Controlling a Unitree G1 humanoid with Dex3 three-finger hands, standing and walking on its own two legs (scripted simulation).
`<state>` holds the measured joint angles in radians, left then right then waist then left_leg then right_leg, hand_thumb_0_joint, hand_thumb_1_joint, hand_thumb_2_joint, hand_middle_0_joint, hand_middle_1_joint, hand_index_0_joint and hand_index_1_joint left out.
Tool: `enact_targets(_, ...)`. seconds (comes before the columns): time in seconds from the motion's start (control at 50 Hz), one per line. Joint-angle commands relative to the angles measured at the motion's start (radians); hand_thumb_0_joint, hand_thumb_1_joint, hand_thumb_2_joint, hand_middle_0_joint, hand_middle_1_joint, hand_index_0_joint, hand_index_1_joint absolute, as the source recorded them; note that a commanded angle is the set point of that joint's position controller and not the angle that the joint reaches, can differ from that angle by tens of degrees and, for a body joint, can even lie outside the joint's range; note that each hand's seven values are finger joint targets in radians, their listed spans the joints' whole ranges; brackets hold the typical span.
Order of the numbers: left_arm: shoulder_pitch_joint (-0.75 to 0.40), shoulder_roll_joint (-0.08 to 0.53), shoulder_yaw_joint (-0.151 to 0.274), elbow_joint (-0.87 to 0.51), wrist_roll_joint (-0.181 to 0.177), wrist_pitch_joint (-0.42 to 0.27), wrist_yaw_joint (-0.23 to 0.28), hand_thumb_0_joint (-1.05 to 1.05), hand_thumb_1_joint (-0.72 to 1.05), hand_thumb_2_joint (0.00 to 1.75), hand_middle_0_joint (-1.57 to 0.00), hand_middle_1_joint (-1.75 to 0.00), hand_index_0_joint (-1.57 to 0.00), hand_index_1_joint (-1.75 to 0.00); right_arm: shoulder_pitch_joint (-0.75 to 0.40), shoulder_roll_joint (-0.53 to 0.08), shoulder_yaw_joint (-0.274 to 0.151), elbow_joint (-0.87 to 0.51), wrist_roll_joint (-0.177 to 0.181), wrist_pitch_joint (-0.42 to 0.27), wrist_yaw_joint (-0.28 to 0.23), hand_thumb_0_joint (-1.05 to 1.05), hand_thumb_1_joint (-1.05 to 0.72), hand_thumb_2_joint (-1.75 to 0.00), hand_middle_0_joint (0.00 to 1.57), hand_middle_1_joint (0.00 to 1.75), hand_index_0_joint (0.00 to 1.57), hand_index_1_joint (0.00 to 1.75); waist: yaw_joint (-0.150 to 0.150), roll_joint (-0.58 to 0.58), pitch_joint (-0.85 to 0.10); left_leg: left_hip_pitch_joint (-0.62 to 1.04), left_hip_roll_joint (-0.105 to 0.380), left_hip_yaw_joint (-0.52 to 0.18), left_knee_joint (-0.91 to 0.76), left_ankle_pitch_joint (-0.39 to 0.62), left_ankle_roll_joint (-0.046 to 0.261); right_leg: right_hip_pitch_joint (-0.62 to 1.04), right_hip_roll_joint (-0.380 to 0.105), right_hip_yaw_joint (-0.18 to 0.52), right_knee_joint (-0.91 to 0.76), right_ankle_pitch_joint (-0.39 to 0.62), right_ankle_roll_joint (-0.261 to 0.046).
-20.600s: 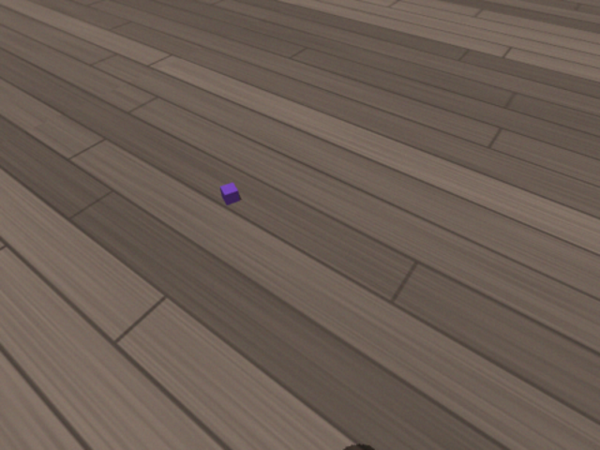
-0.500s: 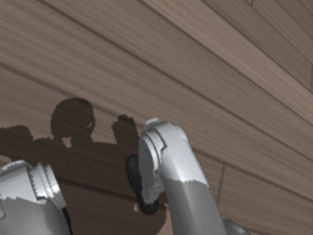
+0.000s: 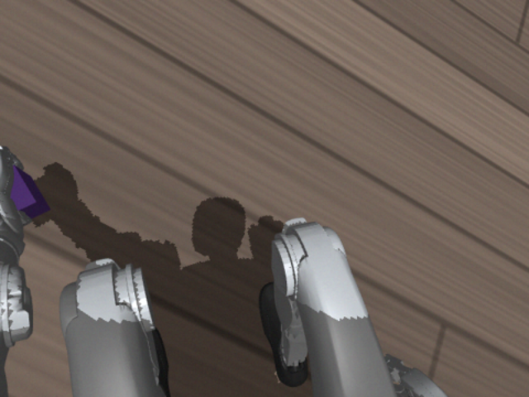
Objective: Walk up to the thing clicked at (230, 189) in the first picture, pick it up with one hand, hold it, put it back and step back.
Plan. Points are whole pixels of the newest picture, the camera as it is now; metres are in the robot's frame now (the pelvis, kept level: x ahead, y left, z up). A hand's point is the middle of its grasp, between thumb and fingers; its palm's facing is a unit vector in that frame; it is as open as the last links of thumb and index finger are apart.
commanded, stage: settle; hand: left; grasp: from above
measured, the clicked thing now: (11, 198) +0.44 +0.32 -0.21
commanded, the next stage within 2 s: lift in 0.14 s
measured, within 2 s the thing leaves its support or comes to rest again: neither
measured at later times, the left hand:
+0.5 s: hand out of the picture +0.43 +0.32 -0.11, palm faces -0.37 -0.23 -0.90, open 9.5 cm
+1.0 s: hand out of the picture +0.37 +0.31 +0.04, palm faces -0.36 -0.21 -0.91, open 9.4 cm
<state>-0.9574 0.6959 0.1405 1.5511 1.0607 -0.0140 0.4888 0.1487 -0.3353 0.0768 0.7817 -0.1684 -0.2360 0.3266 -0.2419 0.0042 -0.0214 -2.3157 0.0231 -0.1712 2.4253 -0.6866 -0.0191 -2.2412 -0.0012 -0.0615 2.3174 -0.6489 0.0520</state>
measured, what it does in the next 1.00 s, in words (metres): rises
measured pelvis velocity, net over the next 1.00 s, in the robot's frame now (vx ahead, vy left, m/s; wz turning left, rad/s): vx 0.00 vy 0.00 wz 0.09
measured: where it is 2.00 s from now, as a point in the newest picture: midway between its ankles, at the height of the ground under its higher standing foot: (224, 375)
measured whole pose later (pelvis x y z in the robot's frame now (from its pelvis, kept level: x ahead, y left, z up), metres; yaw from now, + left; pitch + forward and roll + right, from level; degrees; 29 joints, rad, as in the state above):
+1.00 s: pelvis +0.00 +0.00 +0.15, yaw +5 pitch +32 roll -5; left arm -0.56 0.47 -0.02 0.90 0.94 0.17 0.19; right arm 0.14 -0.27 -0.03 0.70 -0.01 -0.02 0.07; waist -0.10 0.06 -0.21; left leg -1.86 0.03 -0.08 1.94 -0.64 -0.01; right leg -1.82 -0.03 -0.03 1.88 -0.62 0.03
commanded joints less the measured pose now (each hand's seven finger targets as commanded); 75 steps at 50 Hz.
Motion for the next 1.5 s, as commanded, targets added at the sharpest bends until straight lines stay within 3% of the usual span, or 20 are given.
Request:
enact_targets(0.0, -0.323, 0.256, 0.025, -0.159, 0.013, -0.012, 0.045, 0.00, 0.48, 0.64, -0.95, -0.54, -0.94, -0.55, 0.210, -0.241, -0.080, 0.000, 0.012, 0.007, -0.036, 0.00, -0.89, -0.90, 0.20, 0.30, 0.20, 0.30, -0.017, 0.270, -0.676, 0.455, -0.016, 0.119, -0.255, 0.132, 0.037, 0.346, 0.049, -0.093, -0.242, 0.130, -0.084)
enact_targets(0.02, -0.304, 0.226, 0.007, -0.119, 0.013, -0.004, 0.039, 0.00, 0.50, 0.62, -0.97, -0.53, -0.96, -0.55, 0.215, -0.232, -0.077, -0.001, 0.012, 0.012, -0.039, 0.00, -0.90, -0.90, 0.20, 0.30, 0.20, 0.30, -0.027, 0.244, -0.660, 0.439, -0.016, 0.128, -0.253, 0.138, 0.040, 0.371, 0.052, -0.082, -0.255, 0.137, -0.082)
enact_targets(0.08, -0.302, 0.244, 0.030, -0.151, 0.003, 0.002, 0.037, 0.00, 0.53, 0.63, -0.99, -0.53, -0.98, -0.55, 0.205, -0.227, -0.090, 0.003, 0.019, 0.021, -0.056, 0.00, -0.90, -0.90, 0.20, 0.30, 0.20, 0.30, 0.003, 0.275, -0.701, 0.462, -0.017, 0.132, -0.275, 0.133, 0.036, 0.358, 0.047, -0.081, -0.253, 0.126, -0.086)
enact_targets(0.18, -0.322, 0.227, 0.025, -0.190, -0.004, 0.018, 0.015, 0.00, 0.62, 0.58, -1.09, -0.53, -1.07, -0.53, 0.221, -0.224, -0.102, 0.006, 0.028, 0.033, -0.070, 0.00, -0.93, -0.91, 0.20, 0.30, 0.20, 0.30, 0.005, 0.255, -0.720, 0.482, -0.019, 0.135, -0.296, 0.155, 0.039, 0.372, 0.042, -0.084, -0.264, 0.153, -0.086)
enact_targets(0.24, -0.301, 0.216, 0.027, -0.201, -0.018, 0.030, -0.001, 0.00, 0.55, 0.56, -1.00, -0.45, -0.99, -0.45, 0.227, -0.217, -0.109, 0.006, 0.034, 0.043, -0.078, 0.00, -0.88, -0.89, 0.20, 0.30, 0.20, 0.30, 0.019, 0.239, -0.745, 0.476, -0.021, 0.147, -0.294, 0.172, 0.044, 0.413, 0.039, -0.070, -0.282, 0.177, -0.082)
enact_targets(0.26, -0.300, 0.206, 0.019, -0.202, -0.020, 0.036, -0.009, 0.00, 0.62, 0.53, -1.08, -0.47, -1.07, -0.48, 0.231, -0.214, -0.110, 0.009, 0.036, 0.046, -0.080, 0.00, -0.93, -0.91, 0.20, 0.30, 0.20, 0.30, 0.016, 0.237, -0.751, 0.475, -0.020, 0.148, -0.296, 0.174, 0.045, 0.422, 0.038, -0.069, -0.284, 0.183, -0.081)
enact_targets(0.28, -0.298, 0.196, 0.013, -0.215, -0.027, 0.040, -0.021, 0.00, 0.54, 0.54, -1.00, -0.43, -0.99, -0.43, 0.234, -0.210, -0.117, 0.008, 0.039, 0.049, -0.082, 0.00, -0.88, -0.89, 0.20, 0.30, 0.20, 0.30, 0.020, 0.244, -0.759, 0.489, -0.021, 0.151, -0.310, 0.172, 0.043, 0.424, 0.039, -0.068, -0.290, 0.176, -0.084)
enact_targets(0.32, -0.291, 0.204, 0.013, -0.231, -0.032, 0.047, -0.039, 0.00, 0.67, 0.53, -1.09, -0.48, -1.10, -0.47, 0.232, -0.208, -0.126, 0.004, 0.050, 0.057, -0.090, 0.00, -0.91, -0.90, 0.20, 0.30, 0.20, 0.30, 0.034, 0.242, -0.775, 0.500, -0.021, 0.153, -0.319, 0.165, 0.043, 0.427, 0.039, -0.062, -0.300, 0.165, -0.086)
enact_targets(0.5, -0.215, 0.177, 0.007, -0.388, -0.038, 0.058, -0.116, 0.00, 0.66, 0.59, -1.11, -0.44, -1.10, -0.46, 0.235, -0.196, -0.151, -0.030, 0.089, 0.110, -0.120, 0.00, -0.91, -0.90, 0.20, 0.30, 0.20, 0.30, 0.068, 0.223, -0.789, 0.573, -0.030, 0.148, -0.409, 0.162, 0.044, 0.472, 0.026, -0.059, -0.356, 0.166, -0.090)
enact_targets(0.56, -0.175, 0.150, -0.010, -0.475, -0.041, 0.063, -0.142, 0.00, 0.64, 0.60, -1.09, -0.47, -1.08, -0.48, 0.228, -0.186, -0.162, -0.054, 0.104, 0.129, -0.134, 0.00, -0.91, -0.90, 0.20, 0.30, 0.20, 0.30, 0.085, 0.241, -0.827, 0.628, -0.030, 0.153, -0.450, 0.171, 0.042, 0.507, 0.026, -0.051, -0.393, 0.173, -0.093)
enact_targets(0.7, -0.103, 0.097, -0.051, -0.603, -0.081, 0.096, -0.178, 0.00, 0.58, 0.56, -1.04, -0.44, -1.03, -0.45, 0.177, -0.161, -0.175, -0.100, 0.125, 0.162, -0.182, 0.00, -0.91, -0.90, 0.20, 0.30, 0.20, 0.30, 0.088, 0.179, -0.774, 0.671, -0.030, 0.141, -0.562, 0.063, 0.044, 0.551, 0.034, -0.028, -0.516, 0.044, -0.092)
enact_targets(0.8, 0.012, 0.069, -0.083, -0.712, -0.094, 0.131, -0.229, 0.00, 0.58, 0.55, -1.05, -0.43, -1.03, -0.44, 0.145, -0.150, -0.176, -0.130, 0.149, 0.178, -0.221, 0.00, -0.91, -0.90, 0.20, 0.30, 0.20, 0.30, 0.120, 0.182, -0.780, 0.772, -0.028, 0.118, -0.671, 0.064, 0.037, 0.616, 0.032, -0.026, -0.573, 0.061, -0.093)
enact_targets(0.88, 0.047, 0.024, -0.109, -0.815, -0.101, 0.163, -0.254, 0.00, 0.64, 0.57, -1.10, -0.42, -1.08, -0.43, 0.123, -0.132, -0.176, -0.141, 0.164, 0.187, -0.257, 0.00, -0.91, -0.90, 0.20, 0.30, 0.20, 0.30, 0.115, 0.190, -0.750, 0.863, -0.023, 0.111, -0.753, 0.087, 0.032, 0.669, 0.026, -0.027, -0.635, 0.104, -0.090)
enact_targets(0.92, 0.086, 0.050, -0.089, -0.861, -0.108, 0.184, -0.259, 0.00, 0.65, 0.57, -1.12, -0.40, -1.10, -0.42, 0.102, -0.127, -0.172, -0.151, 0.169, 0.190, -0.276, 0.00, -0.91, -0.90, 0.20, 0.30, 0.20, 0.30, 0.132, 0.184, -0.750, 0.915, -0.021, 0.111, -0.800, 0.080, 0.031, 0.714, 0.024, -0.019, -0.686, 0.091, -0.087)
enact_targets(0.98, 0.108, -0.005, -0.122, -0.890, -0.122, 0.216, -0.266, 0.00, 0.66, 0.59, -1.13, -0.39, -1.10, -0.42, 0.073, -0.113, -0.169, -0.156, 0.174, 0.188, -0.303, 0.00, -0.90, -0.90, 0.20, 0.30, 0.20, 0.30, 0.129, 0.189, -0.722, 1.001, -0.016, 0.091, -0.892, 0.035, 0.025, 0.762, 0.026, -0.019, -0.741, 0.062, -0.085)
enact_targets(1.16, 0.257, -0.054, -0.180, -0.969, -0.151, 0.287, -0.283, 0.00, 0.62, 0.60, -1.13, -0.37, -1.09, -0.41, 0.059, -0.068, -0.149, -0.149, 0.196, 0.173, -0.365, 0.00, -0.91, -0.90, 0.20, 0.30, 0.20, 0.30, 0.146, 0.090, -0.669, 1.161, -0.019, 0.151, -1.033, 0.172, 0.035, 1.066, 0.032, 0.020, -0.975, 0.153, -0.078)
enact_targets(1.32, 0.321, -0.117, -0.232, -0.978, -0.176, 0.331, -0.270, 0.00, 0.56, 0.59, -1.08, -0.36, -1.04, -0.40, 0.046, -0.043, -0.133, -0.130, 0.215, 0.147, -0.400, 0.00, -0.90, -0.90, 0.20, 0.30, 0.20, 0.30, 0.149, 0.050, -0.514, 1.316, -0.017, 0.155, -1.229, 0.187, 0.031, 1.270, 0.037, 0.041, -1.182, 0.156, -0.074)
enact_targets(1.38, 0.337, -0.114, -0.233, -0.979, -0.180, 0.338, -0.274, 0.00, 0.55, 0.58, -1.07, -0.36, -1.03, -0.40, 0.057, -0.040, -0.133, -0.118, 0.217, 0.134, -0.408, 0.00, -0.90, -0.90, 0.20, 0.30, 0.20, 0.30, 0.164, 0.059, -0.504, 1.388, -0.020, 0.165, -1.283, 0.241, 0.031, 1.355, 0.036, 0.052, -1.246, 0.206, -0.071)
enact_targets(1.44, 0.362, -0.171, -0.267, -0.936, -0.183, 0.343, -0.279, 0.00, 0.55, 0.54, -1.06, -0.36, -1.02, -0.39, 0.068, -0.038, -0.131, -0.108, 0.220, 0.124, -0.412, 0.00, -0.90, -0.90, 0.20, 0.30, 0.20, 0.30, 0.165, 0.054, -0.460, 1.463, -0.019, 0.158, -1.352, 0.290, 0.026, 1.405, 0.039, 0.044, -1.290, 0.259, -0.071)
enact_targets(1.48, 0.336, -0.155, -0.258, -0.960, -0.178, 0.344, -0.272, 0.00, 0.56, 0.59, -1.06, -0.39, -1.02, -0.43, 0.087, -0.042, -0.133, -0.105, 0.218, 0.119, -0.413, 0.00, -0.90, -0.90, 0.20, 0.30, 0.20, 0.30, 0.170, 0.066, -0.490, 1.532, -0.018, 0.160, -1.386, 0.354, 0.024, 1.460, 0.040, 0.042, -1.317, 0.324, -0.072)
